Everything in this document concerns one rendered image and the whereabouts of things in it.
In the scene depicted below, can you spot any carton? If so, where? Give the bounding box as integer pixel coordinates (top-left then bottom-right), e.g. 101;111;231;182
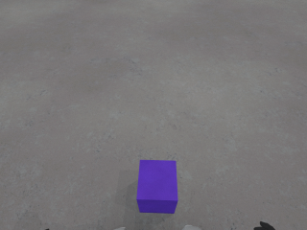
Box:
136;159;178;214

